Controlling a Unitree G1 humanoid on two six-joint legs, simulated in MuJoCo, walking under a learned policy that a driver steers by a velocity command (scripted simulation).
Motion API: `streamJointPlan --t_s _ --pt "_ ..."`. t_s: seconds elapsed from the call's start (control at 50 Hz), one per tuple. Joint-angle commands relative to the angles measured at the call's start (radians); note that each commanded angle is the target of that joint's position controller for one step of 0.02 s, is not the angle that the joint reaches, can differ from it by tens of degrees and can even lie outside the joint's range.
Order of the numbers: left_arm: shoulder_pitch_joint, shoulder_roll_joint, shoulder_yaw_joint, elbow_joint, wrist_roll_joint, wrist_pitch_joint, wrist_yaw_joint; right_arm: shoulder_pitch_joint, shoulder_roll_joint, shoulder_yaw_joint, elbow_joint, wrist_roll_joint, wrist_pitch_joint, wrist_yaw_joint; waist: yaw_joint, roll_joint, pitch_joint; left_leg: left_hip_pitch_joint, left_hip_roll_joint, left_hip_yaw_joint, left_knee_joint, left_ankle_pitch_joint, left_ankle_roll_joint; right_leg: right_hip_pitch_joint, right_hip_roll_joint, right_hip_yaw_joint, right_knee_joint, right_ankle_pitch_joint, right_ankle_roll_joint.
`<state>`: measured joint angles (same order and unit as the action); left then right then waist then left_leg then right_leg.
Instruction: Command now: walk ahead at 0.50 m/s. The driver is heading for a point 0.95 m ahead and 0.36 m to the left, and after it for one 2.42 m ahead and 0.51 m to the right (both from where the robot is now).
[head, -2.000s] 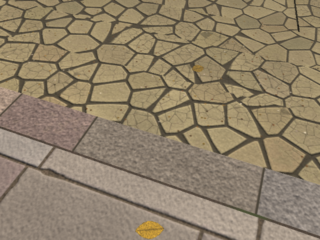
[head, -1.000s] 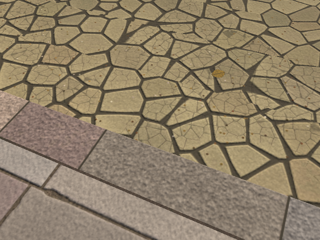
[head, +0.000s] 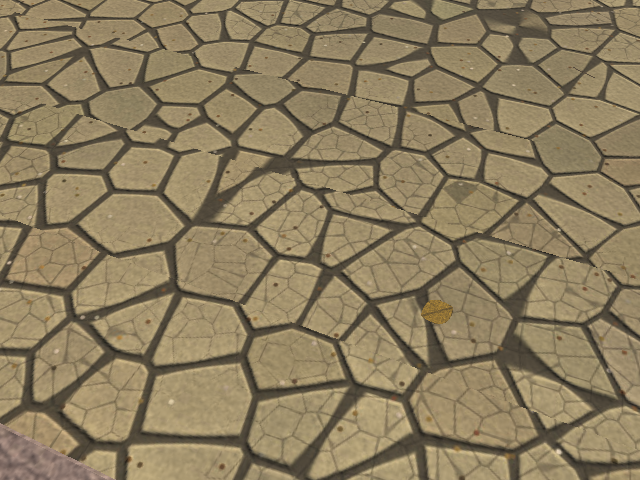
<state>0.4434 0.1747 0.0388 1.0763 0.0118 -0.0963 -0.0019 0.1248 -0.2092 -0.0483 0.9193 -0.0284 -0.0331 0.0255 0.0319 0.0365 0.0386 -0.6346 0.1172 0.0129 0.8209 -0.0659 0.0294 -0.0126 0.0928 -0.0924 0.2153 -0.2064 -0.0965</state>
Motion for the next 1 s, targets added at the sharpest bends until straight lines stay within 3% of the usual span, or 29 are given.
streamJointPlan --t_s 0.02,0.08,0.12,0.16,0.18,0.2,0.22,0.24,0.26,0.28,0.32,0.34,0.4,0.5,0.64,0.68,0.72,0.74,0.76,0.78,0.8,0.82,0.84,0.86,0.9,0.94,1.0 --pt "0.037 0.122 0.014 -0.035 -0.002 -0.015 0.005 -0.113 -0.024 0.007 -0.079 0.009 -0.011 0.003 0.007 -0.095 0.066 0.035 -0.039 0.06 -0.15 0.087 0.0 -0.059 -0.249 0.13 -0.104 0.366 -0.095" --pt "0.081 0.131 0.016 -0.014 0.006 -0.01 0.012 -0.174 -0.04 0.005 -0.106 0.009 -0.016 0.001 0.026 -0.104 0.072 0.037 -0.06 0.069 -0.226 0.051 0.021 0.045 -0.283 0.129 -0.072 0.419 -0.1" --pt "0.071 0.144 0.022 -0.009 0.014 -0.007 0.021 -0.154 -0.061 -0.003 -0.107 0.007 -0.024 -0.001 0.002 -0.106 0.067 0.055 -0.063 0.049 -0.254 0.007 0.053 0.113 -0.316 0.125 -0.017 0.516 -0.095" --pt "0.037 0.155 0.027 -0.015 0.018 -0.005 0.025 -0.051 -0.081 -0.017 -0.074 0.003 -0.036 -0.009 -0.049 -0.105 0.016 0.209 -0.116 0.077 -0.284 -0.076 0.088 0.121 -0.314 0.101 0.123 0.743 -0.074" --pt "0.021 0.157 0.027 -0.016 0.016 -0.001 0.023 0.082 -0.091 -0.027 -0.027 -0.001 -0.045 -0.015 -0.106 -0.087 -0.045 0.363 -0.148 0.094 -0.343 -0.071 0.11 0.095 -0.286 0.079 0.283 0.796 -0.061" --pt "0.017 0.141 0.021 -0.029 0.011 0.0 0.021 0.261 -0.138 -0.046 0.027 -0.018 -0.057 -0.025 -0.171 -0.047 -0.146 0.612 -0.079 0.019 -0.356 -0.058 0.152 -0.047 -0.243 0.052 0.512 0.643 -0.042" --pt "0.132 0.052 0.001 -0.055 -0.035 0.002 0.006 0.398 -0.249 -0.078 0.044 -0.036 -0.059 -0.03 -0.164 0.17 -0.316 0.956 0.221 -0.425 -0.402 -0.186 0.299 -0.408 -0.095 -0.022 0.933 0.18 0.016" --pt "0.104 0.116 0.02 -0.049 -0.014 -0.001 0.006 0.346 -0.214 -0.07 0.038 -0.005 -0.042 -0.02 -0.143 0.127 -0.336 0.945 0.285 -0.666 -0.528 -0.174 0.32 -0.553 -0.021 0.096 1.086 -0.312 0.008" --pt "0.0 0.139 0.032 -0.079 -0.005 0.0 0.006 0.229 -0.184 -0.059 0.022 0.012 -0.039 -0.016 -0.103 0.054 -0.17 0.805 0.244 -0.504 -0.546 -0.191 0.288 -0.623 -0.089 0.143 1.1 -0.227 0.0" --pt "-0.055 0.127 0.029 -0.094 -0.003 -0.005 0.002 0.155 -0.126 -0.044 0.008 0.01 -0.045 -0.012 -0.078 0.0 -0.088 0.676 0.213 -0.398 -0.58 -0.117 0.259 -0.609 -0.129 0.15 1.039 -0.148 0.0" --pt "-0.069 0.097 0.03 -0.096 0.022 0.018 -0.006 0.123 -0.07 -0.026 0.026 0.017 -0.058 -0.018 -0.022 0.008 -0.008 0.508 0.132 -0.24 -0.637 -0.012 0.192 -0.519 -0.178 0.144 0.905 -0.099 0.016" --pt "-0.057 0.077 0.028 -0.09 0.029 0.033 -0.011 0.137 -0.063 -0.022 0.035 0.016 -0.064 -0.02 -0.01 0.018 -0.01 0.479 0.114 -0.206 -0.653 0.017 0.184 -0.479 -0.18 0.135 0.872 -0.091 0.027" --pt "-0.121 0.074 0.03 -0.119 0.032 0.06 -0.023 0.206 -0.106 -0.031 0.062 0.018 -0.082 -0.025 -0.002 0.014 0.006 0.482 0.093 -0.144 -0.695 0.085 0.198 -0.522 -0.189 0.103 0.793 0.002 0.054" --pt "-0.33 0.07 0.024 -0.197 0.018 0.052 -0.033 0.267 -0.089 -0.019 0.087 0.022 -0.083 -0.025 -0.038 0.018 0.046 0.5 0.026 -0.066 -0.698 0.129 0.171 -0.561 -0.189 0.067 0.508 0.26 0.08" --pt "-0.516 0.108 0.019 -0.278 0.012 0.037 -0.023 0.373 -0.122 -0.027 0.113 0.006 -0.058 -0.044 -0.105 0.008 0.072 0.683 0.073 -0.166 -0.583 0.187 0.187 -0.61 -0.176 0.103 0.305 0.28 0.083" --pt "-0.525 0.123 0.022 -0.292 0.009 0.028 -0.02 0.37 -0.138 -0.035 0.109 -0.002 -0.05 -0.052 -0.103 0.005 0.069 0.714 0.08 -0.198 -0.524 0.216 0.174 -0.576 -0.165 0.113 0.253 0.221 0.075" --pt "-0.45 0.14 0.03 -0.273 0.004 0.012 -0.016 0.348 -0.159 -0.044 0.1 -0.007 -0.043 -0.054 -0.071 0.001 0.046 0.687 0.065 -0.206 -0.423 0.281 0.15 -0.433 -0.146 0.108 0.205 0.16 0.059" --pt "-0.339 0.149 0.038 -0.236 0.009 0.0 -0.012 0.336 -0.167 -0.048 0.097 -0.003 -0.04 -0.05 -0.023 -0.029 -0.006 0.661 0.024 -0.183 -0.286 0.331 0.136 -0.287 -0.126 0.087 0.161 0.174 0.045" --pt "-0.179 0.179 0.052 -0.186 0.024 -0.016 -0.005 0.33 -0.154 -0.046 0.089 0.007 -0.039 -0.044 0.039 -0.071 -0.097 0.533 -0.043 -0.146 -0.072 0.24 0.122 -0.043 -0.155 0.1 0.168 0.219 0.026" --pt "-0.023 0.249 0.065 -0.172 0.051 -0.025 0.002 0.35 -0.07 -0.028 0.058 0.017 -0.042 -0.044 0.071 -0.19 -0.246 0.317 -0.12 -0.08 0.248 -0.189 0.112 0.216 -0.377 0.293 0.257 0.322 0.005" --pt "-0.012 0.309 0.077 -0.175 0.04 -0.008 0.0 0.476 -0.04 -0.028 0.05 0.066 -0.039 -0.05 0.018 -0.342 -0.385 0.064 -0.211 -0.033 0.489 -0.551 0.081 0.421 -0.581 0.61 0.223 0.353 -0.113" --pt "-0.084 0.244 0.071 -0.199 0.025 0.012 0.002 0.399 -0.11 -0.039 0.056 0.043 -0.029 -0.057 0.022 -0.191 -0.304 -0.035 -0.141 -0.062 0.53 -0.442 0.083 0.313 -0.545 0.624 0.133 0.102 -0.12" --pt "-0.158 0.16 0.047 -0.214 0.024 0.01 0.003 0.289 -0.117 -0.042 0.042 0.028 -0.027 -0.046 0.023 -0.106 -0.136 -0.051 -0.103 -0.07 0.508 -0.35 0.073 0.154 -0.483 0.496 0.084 0.048 -0.091" --pt "-0.21 0.126 0.036 -0.219 0.031 0.006 0.006 0.248 -0.095 -0.042 0.031 0.023 -0.026 -0.035 -0.001 -0.087 -0.064 -0.012 -0.073 -0.08 0.449 -0.265 0.063 0.028 -0.438 0.383 0.047 0.134 -0.055" --pt "-0.181 0.107 0.025 -0.192 0.016 -0.008 0.015 0.249 -0.076 -0.044 0.028 -0.002 0.002 -0.012 -0.041 -0.143 -0.029 0.05 -0.044 -0.071 0.391 -0.216 0.046 -0.077 -0.385 0.246 0.023 0.296 -0.018" --pt "-0.147 0.109 0.026 -0.172 0.0 -0.027 0.013 0.227 -0.047 -0.039 0.012 -0.005 0.021 0.001 -0.061 -0.145 -0.019 0.045 -0.05 -0.048 0.357 -0.17 0.035 -0.099 -0.356 0.159 0.007 0.417 -0.006" --pt "-0.118 0.115 0.027 -0.162 -0.002 -0.034 0.014 0.126 -0.043 -0.03 -0.035 -0.005 0.028 0.018 -0.062 -0.131 0.0 -0.014 -0.039 -0.02 0.267 -0.056 0.028 -0.094 -0.339 0.063 -0.024 0.48 -0.013"
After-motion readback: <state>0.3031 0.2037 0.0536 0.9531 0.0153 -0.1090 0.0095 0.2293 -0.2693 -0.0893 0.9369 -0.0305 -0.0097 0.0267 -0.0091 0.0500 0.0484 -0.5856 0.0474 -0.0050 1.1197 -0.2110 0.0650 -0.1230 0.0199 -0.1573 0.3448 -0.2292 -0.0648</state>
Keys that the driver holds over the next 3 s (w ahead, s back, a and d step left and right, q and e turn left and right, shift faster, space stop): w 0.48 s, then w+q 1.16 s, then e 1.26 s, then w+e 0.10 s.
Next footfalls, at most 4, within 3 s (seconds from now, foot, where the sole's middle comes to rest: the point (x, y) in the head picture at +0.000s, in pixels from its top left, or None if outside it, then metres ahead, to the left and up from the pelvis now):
0.20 left None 0.28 0.12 -0.78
0.76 right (382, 443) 0.58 -0.07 -0.82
1.28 left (284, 354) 0.80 0.16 -0.82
1.84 right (274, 249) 1.15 0.21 -0.85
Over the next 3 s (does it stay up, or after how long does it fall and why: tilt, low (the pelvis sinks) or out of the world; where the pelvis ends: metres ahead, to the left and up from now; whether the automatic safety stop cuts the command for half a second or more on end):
stays up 1.04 0.22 -0.06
